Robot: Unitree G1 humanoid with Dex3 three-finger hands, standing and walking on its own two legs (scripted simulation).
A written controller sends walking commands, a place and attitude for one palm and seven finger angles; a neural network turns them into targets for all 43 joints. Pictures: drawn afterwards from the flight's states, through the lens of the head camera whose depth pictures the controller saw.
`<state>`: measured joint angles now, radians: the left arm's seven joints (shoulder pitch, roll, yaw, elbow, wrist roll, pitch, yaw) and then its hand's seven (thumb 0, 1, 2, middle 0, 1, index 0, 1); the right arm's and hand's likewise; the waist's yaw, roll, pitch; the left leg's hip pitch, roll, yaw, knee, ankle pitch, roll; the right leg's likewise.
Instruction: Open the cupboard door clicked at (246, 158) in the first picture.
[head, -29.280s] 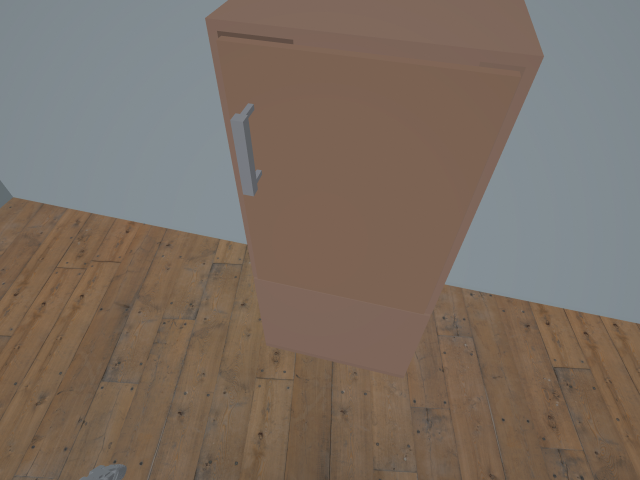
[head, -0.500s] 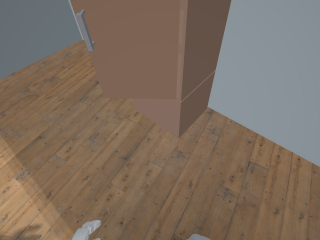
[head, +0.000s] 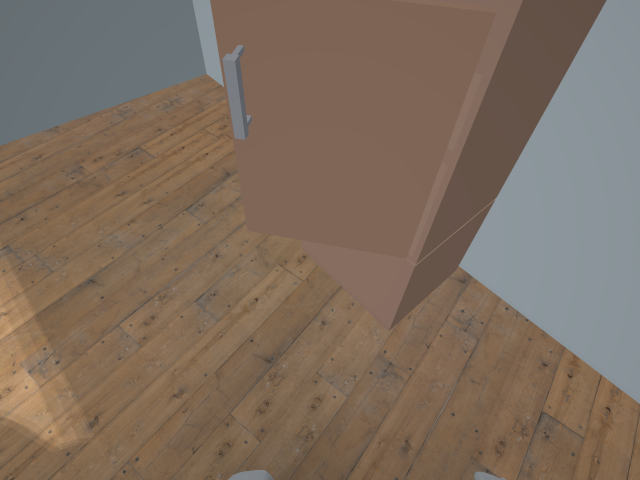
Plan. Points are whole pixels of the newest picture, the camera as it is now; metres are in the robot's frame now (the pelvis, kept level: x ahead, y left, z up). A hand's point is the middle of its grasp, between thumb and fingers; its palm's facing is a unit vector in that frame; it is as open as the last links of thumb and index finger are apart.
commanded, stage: take the last steps up to it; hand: left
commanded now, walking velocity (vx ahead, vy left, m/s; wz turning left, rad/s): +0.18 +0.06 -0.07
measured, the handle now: (240, 93) +0.70 +0.23 +0.09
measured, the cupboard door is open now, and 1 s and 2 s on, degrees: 38 38 38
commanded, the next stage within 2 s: come to a stop and stand still in 0.08 s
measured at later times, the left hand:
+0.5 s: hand (203, 421) +0.21 +0.20 -0.16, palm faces -0.04 -0.97 -0.22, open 7.3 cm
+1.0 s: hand out of the picture +0.13 +0.19 -0.16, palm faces -0.01 -0.97 -0.24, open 7.4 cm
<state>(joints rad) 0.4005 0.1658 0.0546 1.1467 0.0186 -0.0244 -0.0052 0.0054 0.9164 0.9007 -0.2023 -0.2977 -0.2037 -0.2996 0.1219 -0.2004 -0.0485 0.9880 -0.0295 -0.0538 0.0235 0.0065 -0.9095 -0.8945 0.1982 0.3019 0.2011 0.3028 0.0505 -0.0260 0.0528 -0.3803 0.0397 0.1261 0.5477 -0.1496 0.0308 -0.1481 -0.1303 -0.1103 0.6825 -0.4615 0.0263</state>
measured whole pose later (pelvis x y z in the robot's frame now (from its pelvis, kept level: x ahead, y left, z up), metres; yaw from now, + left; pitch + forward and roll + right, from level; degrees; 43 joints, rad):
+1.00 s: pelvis +0.09 +0.00 +0.01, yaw -1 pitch -1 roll +1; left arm 0.25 0.18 0.00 1.01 0.01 0.00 0.05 0.01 0.91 0.90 -0.20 -0.30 -0.20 -0.30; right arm 0.21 -0.20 -0.03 0.97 -0.01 0.01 -0.02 0.01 -0.91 -0.89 0.20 0.30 0.20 0.30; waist -0.01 0.00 0.06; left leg -0.20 0.02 0.12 0.54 -0.32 0.01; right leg -0.24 -0.02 -0.05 0.58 -0.32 -0.02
